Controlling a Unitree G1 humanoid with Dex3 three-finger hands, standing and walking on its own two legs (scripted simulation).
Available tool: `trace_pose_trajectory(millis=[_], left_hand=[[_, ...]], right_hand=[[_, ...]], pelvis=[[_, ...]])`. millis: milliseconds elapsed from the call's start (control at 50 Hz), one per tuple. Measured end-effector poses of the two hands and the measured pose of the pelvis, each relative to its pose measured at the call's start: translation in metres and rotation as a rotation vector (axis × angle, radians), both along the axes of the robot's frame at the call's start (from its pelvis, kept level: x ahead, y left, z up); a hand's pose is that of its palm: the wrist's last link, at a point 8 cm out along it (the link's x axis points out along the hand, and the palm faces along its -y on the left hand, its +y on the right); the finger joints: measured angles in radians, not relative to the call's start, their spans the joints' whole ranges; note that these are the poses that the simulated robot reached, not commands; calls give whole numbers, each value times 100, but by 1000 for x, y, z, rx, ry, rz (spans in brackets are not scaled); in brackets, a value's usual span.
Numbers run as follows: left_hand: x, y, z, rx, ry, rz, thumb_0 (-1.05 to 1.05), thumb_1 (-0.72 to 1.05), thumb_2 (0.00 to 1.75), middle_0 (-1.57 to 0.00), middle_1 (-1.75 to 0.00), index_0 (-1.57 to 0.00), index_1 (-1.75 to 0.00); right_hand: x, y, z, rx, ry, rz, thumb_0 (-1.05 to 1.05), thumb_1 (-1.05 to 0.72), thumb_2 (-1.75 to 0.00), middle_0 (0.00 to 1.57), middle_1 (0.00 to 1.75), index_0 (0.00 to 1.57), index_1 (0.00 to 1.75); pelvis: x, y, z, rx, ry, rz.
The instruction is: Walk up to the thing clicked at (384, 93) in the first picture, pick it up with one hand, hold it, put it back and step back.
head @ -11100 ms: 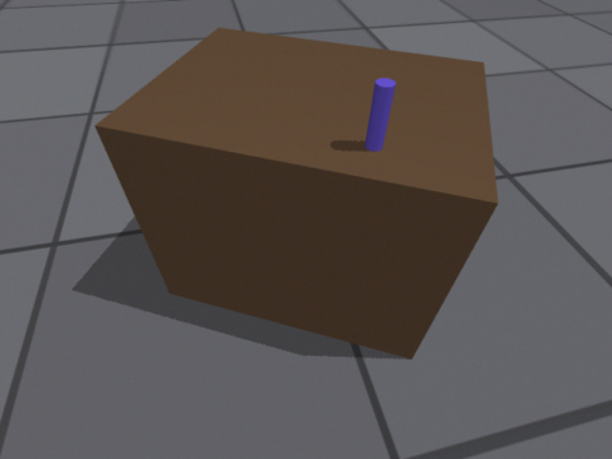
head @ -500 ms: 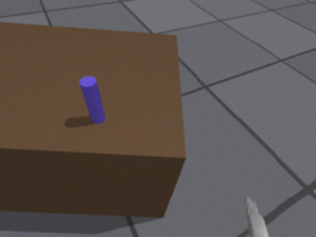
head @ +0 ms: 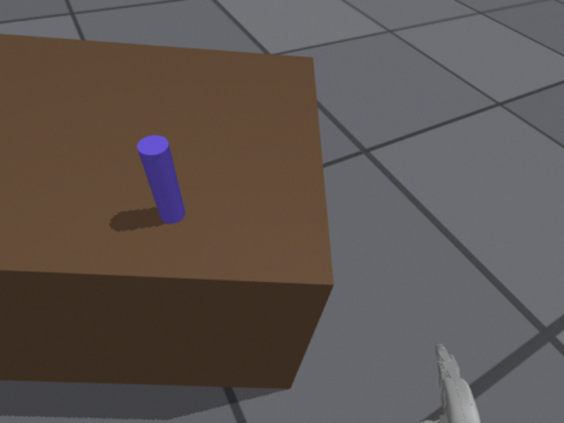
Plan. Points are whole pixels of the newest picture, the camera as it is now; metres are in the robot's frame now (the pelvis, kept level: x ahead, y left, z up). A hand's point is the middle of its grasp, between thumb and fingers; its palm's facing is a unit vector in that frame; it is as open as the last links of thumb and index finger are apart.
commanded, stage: go down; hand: left
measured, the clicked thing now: (164, 183) +0.47 +0.18 +0.07
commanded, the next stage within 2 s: approach in 0.26 s
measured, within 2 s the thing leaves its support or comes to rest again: neither
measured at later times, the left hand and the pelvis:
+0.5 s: hand out of the picture +0.37 +0.36 +0.15, palm faces +0.12 -0.99 +0.01, open 17.3 cm; pelvis -0.01 +0.00 +0.00, yaw +0 degrees
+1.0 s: hand (132, 204) +0.45 +0.22 +0.04, palm faces +0.06 -1.00 +0.06, open 17.4 cm; pelvis -0.03 +0.00 -0.04, yaw -2 degrees
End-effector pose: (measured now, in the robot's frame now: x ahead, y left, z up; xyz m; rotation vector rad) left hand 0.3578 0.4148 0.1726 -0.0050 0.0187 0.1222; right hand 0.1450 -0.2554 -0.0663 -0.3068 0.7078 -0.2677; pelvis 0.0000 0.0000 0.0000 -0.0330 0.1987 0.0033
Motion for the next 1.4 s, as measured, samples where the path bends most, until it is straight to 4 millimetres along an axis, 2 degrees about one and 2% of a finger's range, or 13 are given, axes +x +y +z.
trace_pose_trajectory(millis=[220,320,540,680,800,920,1060,1180,1280,1400], left_hand=[[-6,1,-1,0,8,10,-1,-52,8,-5,-5,-5,-5],[-10,1,-5,-2,14,15,-1,-52,7,-5,-5,-5,-5],[-15,-9,-24,-4,40,-10,-1,-49,8,-4,-5,-4,-6],[1,-40,-57,-28,53,-63,-1,-48,8,-4,-5,-3,-6],[24,-87,-100,-62,60,-121,-1,-50,7,-4,-5,-4,-6],[52,-131,-136,-82,52,-126,-1,-52,6,-5,-5,-5,-6],[68,-143,-124,-27,-15,-42,-1,-52,5,-6,-5,-6,-5],[67,-157,-118,-22,-3,-59,-1,-51,4,-6,-4,-6,-4],[59,-161,-122,-24,14,-37,-1,-51,3,-6,-4,-7,-4],[54,-171,-126,-22,7,-46,-1,-52,2,-6,-4,-7,-3]], right_hand=[[-10,-3,-1,1,11,-3,0,52,-5,6,5,6,5],[-9,-6,3,-12,-6,1,-1,52,-5,6,5,6,5],[-13,3,-1,1,1,33,0,54,-4,5,5,6,5],[-11,9,-2,10,-20,51,-1,55,-4,5,5,6,5],[-17,4,2,-7,-46,51,-1,56,-4,6,5,6,5],[-35,-4,0,-30,-24,37,-1,55,-4,6,5,6,5],[-50,-18,-7,-33,24,-15,-1,54,-4,5,5,6,5],[-38,-12,-8,13,-12,-13,-1,53,-4,5,5,5,5],[-27,-10,-7,41,-47,0,-1,53,-4,5,5,6,5],[-26,-13,-3,37,-46,17,-1,53,-4,6,5,6,5]], pelvis=[[-2,0,-1,2,-3,-3],[-6,-1,-1,2,-8,-1],[-11,-2,-3,2,-9,6],[-18,0,-9,1,9,6],[-24,1,-18,-2,42,-4],[-28,0,-30,-10,79,-18],[-27,1,-38,-12,102,-34],[-21,-1,-39,-7,99,-35],[-19,-4,-40,-2,89,-32],[-19,-8,-40,4,80,-24]])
